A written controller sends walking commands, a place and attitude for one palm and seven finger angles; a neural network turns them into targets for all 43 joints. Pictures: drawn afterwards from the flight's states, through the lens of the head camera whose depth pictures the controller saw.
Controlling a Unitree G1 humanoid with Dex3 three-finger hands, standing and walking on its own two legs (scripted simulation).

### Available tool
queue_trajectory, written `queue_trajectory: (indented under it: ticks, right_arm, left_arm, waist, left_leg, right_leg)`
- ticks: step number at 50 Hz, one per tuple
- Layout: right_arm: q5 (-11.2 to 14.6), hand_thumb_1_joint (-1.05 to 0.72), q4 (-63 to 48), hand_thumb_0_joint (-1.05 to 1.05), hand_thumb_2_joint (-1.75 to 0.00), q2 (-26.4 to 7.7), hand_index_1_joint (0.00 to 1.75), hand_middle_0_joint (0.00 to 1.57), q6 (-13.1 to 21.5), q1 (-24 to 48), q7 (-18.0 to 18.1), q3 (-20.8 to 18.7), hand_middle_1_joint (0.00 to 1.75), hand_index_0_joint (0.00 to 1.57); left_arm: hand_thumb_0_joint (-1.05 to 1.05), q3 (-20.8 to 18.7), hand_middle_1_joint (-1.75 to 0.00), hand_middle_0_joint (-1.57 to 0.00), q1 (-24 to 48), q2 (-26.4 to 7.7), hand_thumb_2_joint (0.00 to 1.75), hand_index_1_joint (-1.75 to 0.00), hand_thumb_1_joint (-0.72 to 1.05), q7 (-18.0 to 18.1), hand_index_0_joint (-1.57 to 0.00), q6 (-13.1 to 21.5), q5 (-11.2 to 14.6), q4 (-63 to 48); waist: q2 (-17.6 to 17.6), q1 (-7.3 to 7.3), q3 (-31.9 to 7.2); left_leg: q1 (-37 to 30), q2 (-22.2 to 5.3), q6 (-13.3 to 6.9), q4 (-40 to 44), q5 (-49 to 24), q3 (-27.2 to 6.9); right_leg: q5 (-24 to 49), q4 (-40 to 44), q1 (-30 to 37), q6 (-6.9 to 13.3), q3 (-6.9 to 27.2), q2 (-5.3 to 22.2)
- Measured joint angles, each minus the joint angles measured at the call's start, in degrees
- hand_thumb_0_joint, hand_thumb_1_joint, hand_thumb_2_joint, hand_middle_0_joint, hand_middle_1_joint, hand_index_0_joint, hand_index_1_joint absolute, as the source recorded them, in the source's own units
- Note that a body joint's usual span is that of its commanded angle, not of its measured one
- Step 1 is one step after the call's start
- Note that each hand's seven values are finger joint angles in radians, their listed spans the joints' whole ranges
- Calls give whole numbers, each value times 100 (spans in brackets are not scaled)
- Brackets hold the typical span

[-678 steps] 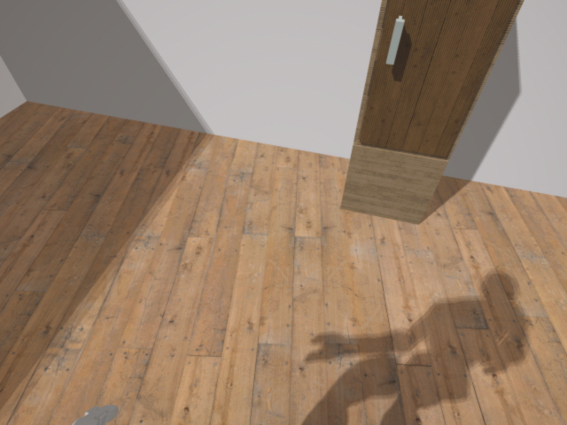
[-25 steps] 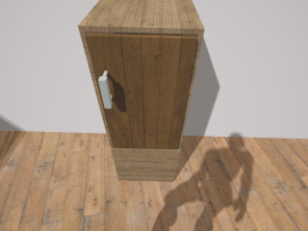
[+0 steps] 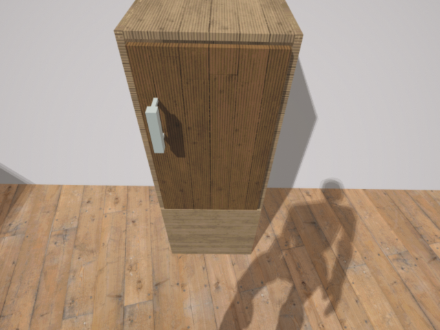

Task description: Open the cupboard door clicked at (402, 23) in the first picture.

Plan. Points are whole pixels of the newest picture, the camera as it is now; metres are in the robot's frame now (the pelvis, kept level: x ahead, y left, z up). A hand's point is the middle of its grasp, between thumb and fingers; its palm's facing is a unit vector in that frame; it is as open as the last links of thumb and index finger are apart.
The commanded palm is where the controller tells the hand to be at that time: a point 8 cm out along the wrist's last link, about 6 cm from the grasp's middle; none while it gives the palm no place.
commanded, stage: look again from close up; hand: left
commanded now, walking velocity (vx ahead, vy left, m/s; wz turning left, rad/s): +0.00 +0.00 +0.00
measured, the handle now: (157, 125) +0.55 +0.20 +0.06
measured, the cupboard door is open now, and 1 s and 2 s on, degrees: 0 0 0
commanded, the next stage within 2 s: raise the hand with hooked fingers in 0.58 s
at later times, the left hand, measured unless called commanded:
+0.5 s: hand out of the picture +0.01 +0.17 -0.17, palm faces +0.00 -0.98 -0.22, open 7.3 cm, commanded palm none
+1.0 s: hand (147, 269) +0.22 +0.15 +0.01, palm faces +0.06 -1.00 -0.01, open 8.0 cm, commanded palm +0.14 +0.22 -0.04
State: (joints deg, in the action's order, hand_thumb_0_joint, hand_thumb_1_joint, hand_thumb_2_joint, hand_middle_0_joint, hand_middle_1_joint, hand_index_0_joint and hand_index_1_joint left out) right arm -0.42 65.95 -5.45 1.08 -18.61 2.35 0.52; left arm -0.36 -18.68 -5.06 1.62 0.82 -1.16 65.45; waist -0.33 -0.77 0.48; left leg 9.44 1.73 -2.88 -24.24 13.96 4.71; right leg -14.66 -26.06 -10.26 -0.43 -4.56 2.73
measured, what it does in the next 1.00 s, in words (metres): stands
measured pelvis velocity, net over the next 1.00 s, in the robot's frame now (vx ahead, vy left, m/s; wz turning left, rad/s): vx -0.02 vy -0.03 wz -0.01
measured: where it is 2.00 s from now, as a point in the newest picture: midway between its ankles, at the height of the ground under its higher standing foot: outside the picture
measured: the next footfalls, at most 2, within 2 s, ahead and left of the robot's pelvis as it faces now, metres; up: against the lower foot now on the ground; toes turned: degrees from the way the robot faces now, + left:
none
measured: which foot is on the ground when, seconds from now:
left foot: down 0.00-1.00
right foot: down 0.00-1.00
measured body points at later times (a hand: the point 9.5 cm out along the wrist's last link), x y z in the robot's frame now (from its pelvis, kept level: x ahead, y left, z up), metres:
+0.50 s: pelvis +0.00 +0.00 +0.00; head +0.00 -0.02 +0.45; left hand +0.01 +0.22 -0.15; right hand +0.00 -0.21 -0.17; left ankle -0.01 +0.08 -0.74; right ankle -0.01 -0.12 -0.74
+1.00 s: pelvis -0.02 -0.03 -0.04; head +0.00 -0.02 +0.41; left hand +0.21 +0.20 +0.01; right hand +0.17 -0.30 -0.10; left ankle -0.01 +0.08 -0.74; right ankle -0.01 -0.12 -0.74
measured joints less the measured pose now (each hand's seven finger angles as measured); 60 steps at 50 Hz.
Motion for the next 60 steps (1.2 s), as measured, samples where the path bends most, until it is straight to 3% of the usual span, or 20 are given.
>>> queue_trajectory:
  ticks: [4,10,16,35,36,37,40,42,44,47,50,52,54,57,60]
  right_arm:
    - [2,-92,14,2,-90,11,30,19,18,3,6,-2,30,20]
    - [-20,-92,-318,2,-90,-226,30,19,-12,24,-94,-5,30,20]
    - [-19,-92,-383,2,-90,-346,30,19,29,6,-72,21,30,20]
    - [10,-91,-168,1,-90,-307,30,19,16,137,-106,86,30,20]
    - [68,-91,-391,1,-90,-318,30,19,43,70,-79,107,30,20]
    - [111,-92,-616,2,-90,-351,30,20,251,-55,21,128,30,20]
    - [272,-92,-1055,3,-90,-561,30,20,944,-235,181,28,30,20]
    - [303,-92,-1397,3,-90,-775,30,20,1195,-142,214,-57,30,20]
    - [251,-92,-1760,3,-90,-948,30,20,1353,83,201,-149,30,20]
    - [153,-91,-2298,2,-90,-1001,30,20,1475,508,77,-284,30,20]
    - [136,-91,-2851,2,-90,-964,30,19,1467,856,-115,-401,30,20]
    - [155,-91,-3217,2,-90,-985,30,19,1395,989,-174,-442,30,20]
    - [165,-91,-3519,2,-90,-1021,30,19,1291,1063,-176,-470,30,20]
    - [156,-90,-3779,2,-90,-1034,30,19,1205,1088,-131,-483,30,20]
    - [111,-90,-3772,1,-90,-971,30,19,1221,1047,-53,-393,30,20]
  left_arm:
    - [1,-4,-30,-20,9,-10,90,-30,92,8,-20,0,8,20]
    - [0,128,-30,-20,-8,-29,90,-30,92,64,-20,107,-6,-82]
    - [0,114,-30,-20,-4,-140,90,-30,91,49,-20,70,15,-96]
    - [1,108,-30,-20,172,-259,90,-30,92,59,-20,64,15,-211]
    - [1,26,-30,-20,-109,-288,90,-30,93,108,-20,-316,213,-1073]
    - [3,-63,-30,-20,-452,-360,90,-30,95,175,-20,-476,360,-2127]
    - [4,-122,-31,-21,-870,-520,89,-31,94,530,-20,-85,713,-4248]
    - [4,-190,-32,-21,-712,-507,88,-33,92,535,-20,185,869,-5118]
    - [3,-328,-34,-21,-370,-485,87,-35,88,373,-20,716,921,-5549]
    - [2,-620,-38,-21,97,-458,85,-38,81,-248,-20,1818,1137,-5655]
    - [1,-844,-41,-21,168,-427,82,-42,74,-1243,-21,2754,1429,-5536]
    - [0,-925,-44,-22,-38,-437,80,-45,70,-1710,-21,2901,1490,-5477]
    - [0,-978,-47,-22,-359,-483,78,-47,65,-1906,-22,2702,1512,-5500]
    - [1,-1098,-52,-23,-873,-533,76,-52,57,-1774,-23,2438,1507,-5710]
    - [1,-1275,-56,-24,-1120,-595,73,-56,50,-1508,-23,2640,1556,-6174]
  waist:
    - [-24,14,3]
    - [178,90,87]
    - [306,105,-12]
    - [163,75,103]
    - [137,84,129]
    - [80,44,139]
    - [81,23,-30]
    - [200,116,-140]
    - [272,220,-305]
    - [133,245,-617]
    - [-128,201,-709]
    - [-251,134,-717]
    - [-309,38,-703]
    - [-250,-115,-683]
    - [-137,-258,-695]
  left_leg:
    - [-18,-7,10,24,-4,3]
    - [359,-116,-4,-577,279,-7]
    - [197,-60,-32,-542,325,62]
    - [37,-136,87,-193,159,103]
    - [112,-160,98,-287,198,91]
    - [129,-152,105,-311,216,103]
    - [277,-106,121,-450,261,37]
    - [484,-96,111,-673,325,-63]
    - [839,-102,110,-981,414,-112]
    - [1607,-168,154,-1605,624,-41]
    - [2253,-274,223,-2292,899,2]
    - [2582,-316,291,-2679,1035,-42]
    - [2826,-347,296,-2997,1191,-97]
    - [3077,-386,327,-3329,1329,-254]
    - [3315,-412,337,-3597,1412,-444]
  right_leg:
    - [-1,14,11,8,3,-9]
    - [-108,-274,-225,19,-10,-85]
    - [-212,-389,-153,-18,65,-28]
    - [-113,-149,-66,66,105,-124]
    - [-117,-192,-118,75,92,-143]
    - [-149,-274,-170,90,105,-132]
    - [-288,-508,-322,107,42,-70]
    - [-353,-643,-446,104,-59,-44]
    - [-436,-905,-762,114,-110,-26]
    - [-657,-1593,-1596,171,-34,-40]
    - [-918,-2293,-2280,262,18,-98]
    - [-1081,-2675,-2604,313,3,-126]
    - [-1212,-2950,-2814,355,-45,-140]
    - [-1332,-3160,-2956,385,-194,-163]
    - [-1397,-3280,-3060,404,-377,-184]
